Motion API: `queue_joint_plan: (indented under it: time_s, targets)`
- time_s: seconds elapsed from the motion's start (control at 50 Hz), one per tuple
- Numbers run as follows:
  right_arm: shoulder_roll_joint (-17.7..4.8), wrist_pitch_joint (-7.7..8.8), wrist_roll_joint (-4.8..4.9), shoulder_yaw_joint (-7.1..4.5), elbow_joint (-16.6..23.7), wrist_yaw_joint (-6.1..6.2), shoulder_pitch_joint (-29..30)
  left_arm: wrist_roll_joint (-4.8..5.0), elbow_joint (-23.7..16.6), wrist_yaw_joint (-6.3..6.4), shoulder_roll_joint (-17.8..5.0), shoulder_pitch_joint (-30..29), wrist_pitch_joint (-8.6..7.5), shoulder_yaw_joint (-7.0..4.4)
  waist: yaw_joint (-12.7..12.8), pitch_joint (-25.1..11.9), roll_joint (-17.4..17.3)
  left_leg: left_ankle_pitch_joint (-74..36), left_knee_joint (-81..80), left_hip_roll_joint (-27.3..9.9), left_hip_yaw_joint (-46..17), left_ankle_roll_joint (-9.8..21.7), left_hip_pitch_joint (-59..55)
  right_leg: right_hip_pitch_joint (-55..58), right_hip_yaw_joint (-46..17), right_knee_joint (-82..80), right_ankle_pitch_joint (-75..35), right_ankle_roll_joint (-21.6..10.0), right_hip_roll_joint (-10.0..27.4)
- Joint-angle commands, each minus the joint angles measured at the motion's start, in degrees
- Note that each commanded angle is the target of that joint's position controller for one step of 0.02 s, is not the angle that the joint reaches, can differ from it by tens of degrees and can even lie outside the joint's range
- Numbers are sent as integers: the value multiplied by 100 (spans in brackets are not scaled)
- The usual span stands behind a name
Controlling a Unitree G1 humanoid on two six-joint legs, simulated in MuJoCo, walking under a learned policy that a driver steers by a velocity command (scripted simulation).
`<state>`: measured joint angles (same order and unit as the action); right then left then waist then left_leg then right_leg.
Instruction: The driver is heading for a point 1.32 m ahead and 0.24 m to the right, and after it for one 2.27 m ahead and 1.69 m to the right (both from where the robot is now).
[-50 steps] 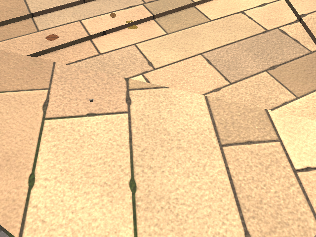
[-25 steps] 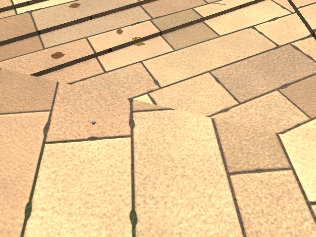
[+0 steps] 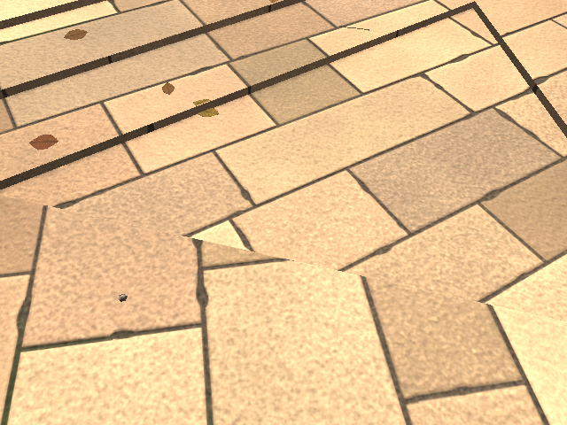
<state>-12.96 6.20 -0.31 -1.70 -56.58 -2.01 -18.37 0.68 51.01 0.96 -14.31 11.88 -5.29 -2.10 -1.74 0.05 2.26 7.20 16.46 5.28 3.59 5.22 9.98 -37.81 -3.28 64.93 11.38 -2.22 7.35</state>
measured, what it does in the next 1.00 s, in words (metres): walks ahead: right foot, then left foot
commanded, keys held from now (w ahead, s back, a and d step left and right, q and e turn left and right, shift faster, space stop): w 1.00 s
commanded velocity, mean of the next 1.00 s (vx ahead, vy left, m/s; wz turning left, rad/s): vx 0.50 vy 0.00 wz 0.00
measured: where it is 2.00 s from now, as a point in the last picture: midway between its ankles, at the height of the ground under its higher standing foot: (294, 273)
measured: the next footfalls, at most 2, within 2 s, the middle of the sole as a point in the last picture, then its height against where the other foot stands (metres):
right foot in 0.30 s outside the picture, level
left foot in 0.84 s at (266, 366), level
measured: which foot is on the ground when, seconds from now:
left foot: down 0.00-0.30, up 0.32-0.82, down 0.84-1.00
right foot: up 0.00-0.28, down 0.30-0.88, up 0.90-1.00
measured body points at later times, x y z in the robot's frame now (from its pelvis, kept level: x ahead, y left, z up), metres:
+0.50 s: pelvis +0.28 -0.09 +0.00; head +0.30 -0.10 +0.45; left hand +0.29 +0.15 -0.13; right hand +0.36 -0.33 -0.14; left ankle +0.30 +0.08 -0.66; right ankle +0.29 -0.17 -0.74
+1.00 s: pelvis +0.57 -0.03 -0.01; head +0.59 -0.03 +0.44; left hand +0.59 +0.22 -0.15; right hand +0.66 -0.28 -0.14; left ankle +0.63 +0.05 -0.74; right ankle +0.47 -0.17 -0.66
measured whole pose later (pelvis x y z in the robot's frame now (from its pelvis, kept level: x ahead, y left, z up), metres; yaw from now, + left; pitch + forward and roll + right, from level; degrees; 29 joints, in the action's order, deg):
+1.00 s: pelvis +0.57 -0.03 -0.01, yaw +0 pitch +1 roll +0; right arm -12.1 5.9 -2.7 -3.0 -54.5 -0.5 -11.9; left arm -4.7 57.0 -2.6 -11.6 20.2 -5.7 -2.4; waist -0.6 0.2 0.6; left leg 7.1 22.7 3.5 3.7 5.1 16.7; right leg -20.2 -2.6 64.0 21.9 -5.4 2.0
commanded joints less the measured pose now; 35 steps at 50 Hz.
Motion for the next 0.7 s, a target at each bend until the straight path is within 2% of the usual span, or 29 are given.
queue_joint_plan:
  time_s: [0.02,0.1,0.16,0.2,0.24,0.26,0.28,0.3,0.32,0.34,0.36,0.38,0.4,0.42,0.44,0.46,0.48,0.54,0.6,0.64,0.7]
  targets:
    - [-763,101,10,-123,317,115,232,-68,-244,38,-256,191,19,-74,265,315,-453,-349,-1172,-1598,-1188,983,605,-112,-5,-824,-908,153,233]
    - [-929,27,101,-152,222,200,-217,-14,-480,-36,-166,-724,-46,-36,-65,314,-454,-425,-1076,-1524,-920,735,109,78,210,-2451,-1714,201,-28]
    - [-977,-35,149,-171,96,203,-527,42,-640,-135,-183,-1220,-63,-12,-254,416,-502,-278,-883,-1697,-945,706,-395,105,266,-3022,-1576,199,-143]
    - [-975,-94,158,-185,27,211,-642,59,-750,-214,-243,-1394,-98,-18,-260,463,-528,-279,-655,-1886,-1027,651,-803,76,244,-3300,-1202,79,-192]
    - [-1044,-157,162,-220,24,222,-579,60,-771,-266,-372,-1233,-148,-61,-99,371,-608,-589,-326,-2005,-1099,555,-1038,444,309,-3540,-740,-82,-299]
    - [-1081,-189,157,-227,49,224,-461,53,-697,-270,-483,-890,-170,-123,132,191,-660,-1292,72,-1946,-1024,471,-1030,989,442,-3664,-594,-181,-447]
    - [-991,-222,129,-190,76,224,-380,45,-444,-250,-701,-87,-188,-257,520,-266,-582,-2210,1037,-1648,-774,340,-894,2025,582,-3776,-564,-334,-634]
    - [-753,-217,40,-83,215,223,-349,-2,-175,-205,-1160,1082,-200,-412,945,-1136,-140,-1743,2744,-1283,-416,120,30,3737,-235,-3670,-668,-701,98]
    - [-38,-89,38,125,257,172,-997,-45,-21,-220,-1722,1721,-151,-552,771,-1887,1342,759,4966,-257,-83,-321,2487,5917,-2795,-4132,217,-1585,1424]
    - [-409,62,124,51,189,152,-897,-49,-32,-245,-1195,1751,-164,-397,842,-2052,1156,2394,5807,-300,-1022,-218,3187,5975,-3878,-4758,552,-1591,1559]
    - [-455,183,-484,33,116,-35,-697,-688,207,-151,-396,1894,-224,-129,1027,-946,673,1669,5577,-273,-1671,152,3589,5393,-3202,-5217,2126,-1351,1093]
    - [-580,218,-465,-40,221,-9,-46,-593,118,-133,-276,1039,-253,-106,679,193,620,1157,5548,-665,-1149,158,4046,4502,-2318,-5357,1583,-1262,906]
    - [-527,177,-527,-14,305,39,-29,-458,95,-81,-127,803,-209,-43,465,-155,357,904,5263,-947,-1007,218,3541,4168,-1854,-5488,979,-1253,803]
    - [-296,129,-498,43,312,24,64,-408,25,-40,42,566,-193,17,273,-113,188,653,5071,-1119,-1038,184,3149,3699,-1523,-5575,357,-1208,738]
    - [-159,75,-452,86,305,-25,98,-420,-12,-39,123,484,-172,49,164,-92,116,493,4928,-1197,-1008,114,2880,3351,-1280,-5691,-68,-1176,676]
    - [-112,31,-403,96,284,-71,111,-479,0,-61,167,576,-162,55,158,-44,86,340,4885,-1197,-935,34,2908,3264,-1047,-5790,-354,-1204,606]
    - [-108,12,-377,101,303,-125,207,-515,22,-78,88,704,-188,32,193,32,127,157,4738,-1185,-829,-24,3138,3287,-828,-5835,-625,-1254,534]
    - [-97,-69,-405,117,514,-186,817,-626,203,-199,26,1189,-251,62,278,193,44,-950,3668,-1221,-565,-186,3449,3137,-324,-5804,-1627,-1371,417]
    - [55,-194,-396,161,748,-214,1315,-534,414,-390,-35,1542,-245,88,333,249,156,-1852,2604,-1010,-243,-264,2671,2567,74,-5707,-2353,-1380,258]
    - [-65,-279,-371,120,880,-210,1513,-512,549,-483,-133,1748,-242,68,341,357,207,-1926,2267,-926,-292,-252,2671,2839,-1,-5677,-2523,-1404,412]
    - [-157,-345,-328,59,1049,-152,1928,-515,777,-484,-79,2054,-225,74,391,466,125,-1638,1687,-914,-465,-152,3132,3972,-131,-5593,-2613,-1309,669]
Over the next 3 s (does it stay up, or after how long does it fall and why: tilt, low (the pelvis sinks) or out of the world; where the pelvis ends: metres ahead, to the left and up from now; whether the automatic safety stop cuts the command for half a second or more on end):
stays up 1.41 -0.12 -0.16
